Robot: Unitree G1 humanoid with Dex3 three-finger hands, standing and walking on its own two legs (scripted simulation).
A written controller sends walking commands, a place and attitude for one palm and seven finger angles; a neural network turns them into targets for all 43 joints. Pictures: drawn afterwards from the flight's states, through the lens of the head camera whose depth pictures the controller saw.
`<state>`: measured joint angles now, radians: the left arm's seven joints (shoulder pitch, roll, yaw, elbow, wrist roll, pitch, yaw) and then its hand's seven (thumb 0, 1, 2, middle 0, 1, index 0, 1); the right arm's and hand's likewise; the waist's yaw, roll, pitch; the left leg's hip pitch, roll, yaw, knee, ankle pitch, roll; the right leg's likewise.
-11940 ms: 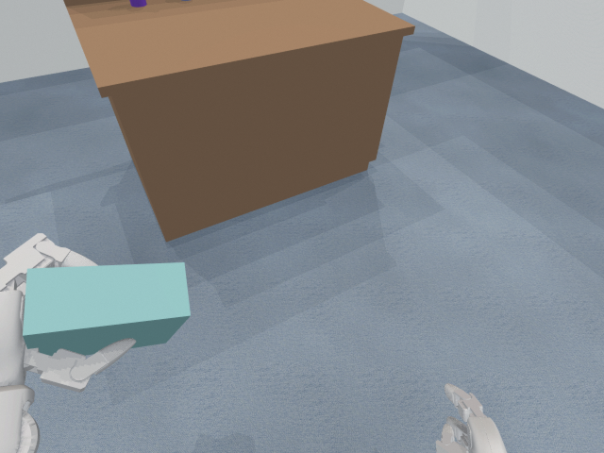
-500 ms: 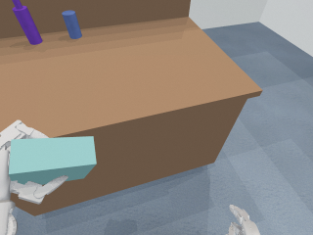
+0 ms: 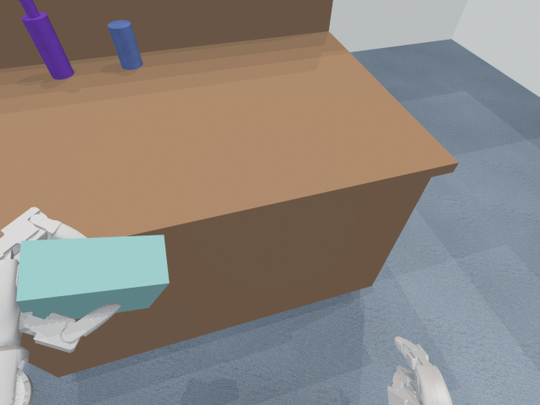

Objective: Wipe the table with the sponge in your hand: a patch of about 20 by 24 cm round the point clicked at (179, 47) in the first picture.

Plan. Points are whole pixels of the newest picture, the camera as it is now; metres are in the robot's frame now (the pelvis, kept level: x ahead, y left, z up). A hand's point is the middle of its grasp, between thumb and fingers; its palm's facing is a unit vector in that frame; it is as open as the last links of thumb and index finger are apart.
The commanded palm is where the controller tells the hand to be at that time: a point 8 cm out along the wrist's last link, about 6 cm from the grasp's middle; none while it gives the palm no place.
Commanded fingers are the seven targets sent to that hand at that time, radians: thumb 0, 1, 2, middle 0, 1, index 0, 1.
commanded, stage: come to a stop and stand still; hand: left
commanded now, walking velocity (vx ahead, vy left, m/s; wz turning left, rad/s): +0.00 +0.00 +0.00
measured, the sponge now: (117, 278) +0.23 +0.20 +0.13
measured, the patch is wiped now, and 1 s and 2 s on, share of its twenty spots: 0.00 0.00 0.00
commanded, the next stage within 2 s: look again from close up in 0.08 s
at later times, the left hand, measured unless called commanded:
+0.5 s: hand (52, 281) +0.21 +0.26 +0.14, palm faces +0.30 -0.87 -0.40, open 10.0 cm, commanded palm +0.16 +0.31 +0.18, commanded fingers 0.00 0.10 1.30 -1.20 -1.60 -1.20 -1.60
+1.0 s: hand (33, 233) +0.27 +0.30 +0.16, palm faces +0.34 -0.86 -0.37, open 10.0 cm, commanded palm +0.21 +0.34 +0.18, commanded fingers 0.00 0.10 1.30 -1.20 -1.60 -1.20 -1.60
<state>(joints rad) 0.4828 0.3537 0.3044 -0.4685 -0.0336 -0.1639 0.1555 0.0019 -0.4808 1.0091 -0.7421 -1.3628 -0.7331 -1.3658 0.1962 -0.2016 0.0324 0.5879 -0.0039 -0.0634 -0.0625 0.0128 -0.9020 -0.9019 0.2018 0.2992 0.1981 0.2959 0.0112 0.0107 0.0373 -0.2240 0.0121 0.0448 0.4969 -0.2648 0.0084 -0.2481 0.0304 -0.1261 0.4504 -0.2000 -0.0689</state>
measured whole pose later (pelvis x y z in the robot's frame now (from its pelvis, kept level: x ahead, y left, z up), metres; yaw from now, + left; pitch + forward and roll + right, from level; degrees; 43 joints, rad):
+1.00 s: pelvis +0.03 +0.07 -0.01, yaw -3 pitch -2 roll -2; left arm 0.39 0.38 0.36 -0.46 -0.04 -0.21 0.10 0.00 -0.48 1.01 -0.75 -1.36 -0.74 -1.36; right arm 0.20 -0.21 0.04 0.52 -0.02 -0.11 0.00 0.01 -0.90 -0.90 0.20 0.30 0.20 0.30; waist 0.02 -0.02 0.05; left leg -0.19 -0.04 0.12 0.62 -0.40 0.09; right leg -0.25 -0.02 -0.05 0.61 -0.32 0.00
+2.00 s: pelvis +0.10 +0.25 -0.02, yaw -4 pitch -2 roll +1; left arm 0.36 0.40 0.42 -0.47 -0.01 -0.22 0.12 0.00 -0.48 1.01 -0.75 -1.36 -0.74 -1.36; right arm 0.19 -0.16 -0.01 0.64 0.00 -0.17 -0.01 0.02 -0.90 -0.90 0.20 0.30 0.20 0.30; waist 0.01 -0.07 0.10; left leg -0.35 -0.02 0.06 0.64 -0.26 0.03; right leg -0.44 -0.05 -0.01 1.11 -0.50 0.00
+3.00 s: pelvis +0.14 +0.29 +0.00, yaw -8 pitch -1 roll -1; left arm 0.45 0.37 0.33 -0.49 -0.04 -0.20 0.06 0.00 -0.48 1.01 -0.75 -1.36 -0.74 -1.36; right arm 0.20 -0.23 0.00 0.59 0.00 -0.16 -0.04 0.01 -0.90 -0.90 0.20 0.30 0.20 0.30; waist 0.01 -0.02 0.08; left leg -0.26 0.05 0.07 0.48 -0.20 0.00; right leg -0.20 0.01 -0.04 0.44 -0.23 -0.01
